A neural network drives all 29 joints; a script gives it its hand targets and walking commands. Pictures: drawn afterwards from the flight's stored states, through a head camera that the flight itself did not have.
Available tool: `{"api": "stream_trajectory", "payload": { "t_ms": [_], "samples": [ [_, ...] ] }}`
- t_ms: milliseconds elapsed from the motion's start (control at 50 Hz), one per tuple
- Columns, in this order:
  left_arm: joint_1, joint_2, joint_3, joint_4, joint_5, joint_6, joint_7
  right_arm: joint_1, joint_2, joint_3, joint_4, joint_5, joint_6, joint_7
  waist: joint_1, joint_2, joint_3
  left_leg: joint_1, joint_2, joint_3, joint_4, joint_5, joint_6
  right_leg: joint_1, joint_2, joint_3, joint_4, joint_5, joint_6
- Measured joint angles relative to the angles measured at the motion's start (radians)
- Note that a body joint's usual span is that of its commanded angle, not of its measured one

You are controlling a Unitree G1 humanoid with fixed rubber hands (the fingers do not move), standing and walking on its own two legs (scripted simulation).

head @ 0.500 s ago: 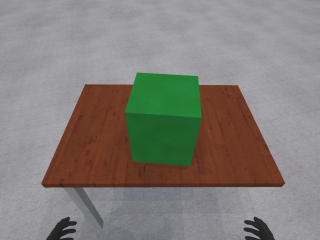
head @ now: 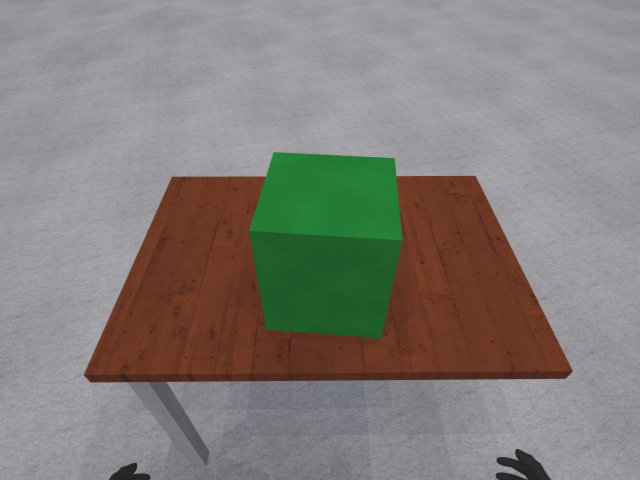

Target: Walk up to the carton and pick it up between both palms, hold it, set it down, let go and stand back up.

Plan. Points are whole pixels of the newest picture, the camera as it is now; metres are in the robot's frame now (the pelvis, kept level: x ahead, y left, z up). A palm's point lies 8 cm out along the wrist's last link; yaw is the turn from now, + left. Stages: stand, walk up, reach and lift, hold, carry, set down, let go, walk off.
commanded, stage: stand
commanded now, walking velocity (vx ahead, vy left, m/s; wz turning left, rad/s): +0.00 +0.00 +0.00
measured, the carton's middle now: (328, 246) +0.51 +0.01 -0.02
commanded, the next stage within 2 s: none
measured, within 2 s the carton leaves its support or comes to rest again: neither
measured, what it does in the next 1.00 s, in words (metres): stands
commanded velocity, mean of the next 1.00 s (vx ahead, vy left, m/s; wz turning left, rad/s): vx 0.00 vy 0.00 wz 0.00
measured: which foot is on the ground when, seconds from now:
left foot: down 0.00-1.00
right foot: down 0.00-1.00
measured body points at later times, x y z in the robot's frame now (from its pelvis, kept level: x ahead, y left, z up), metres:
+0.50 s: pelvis +0.00 +0.00 +0.00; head -0.02 +0.00 +0.45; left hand +0.10 +0.30 -0.11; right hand +0.12 -0.26 -0.11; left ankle +0.00 +0.12 -0.74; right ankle -0.01 -0.13 -0.74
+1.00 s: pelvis +0.00 +0.00 +0.00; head -0.01 +0.00 +0.45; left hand +0.09 +0.30 -0.11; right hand +0.11 -0.26 -0.12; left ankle +0.00 +0.12 -0.74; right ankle -0.01 -0.13 -0.74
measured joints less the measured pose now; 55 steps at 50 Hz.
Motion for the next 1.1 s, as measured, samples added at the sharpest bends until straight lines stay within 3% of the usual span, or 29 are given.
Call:
{"api": "stream_trajectory", "payload": {
  "t_ms": [1100],
  "samples": [
    [-0.008, 0.003, 0.01, 0.116, 0.0, -0.001, 0.0, 0.0, -0.004, 0.0, 0.125, 0.0, 0.001, -0.001, 0.0, 0.019, 0.003, 0.0, 0.0, 0.0, 0.0, 0.0, 0.0, 0.0, 0.0, 0.0, 0.0, 0.0, 0.0]
  ]
}}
